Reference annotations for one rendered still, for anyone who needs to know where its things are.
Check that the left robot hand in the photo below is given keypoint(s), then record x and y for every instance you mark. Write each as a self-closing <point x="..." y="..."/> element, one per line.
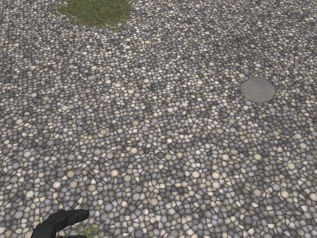
<point x="59" y="220"/>

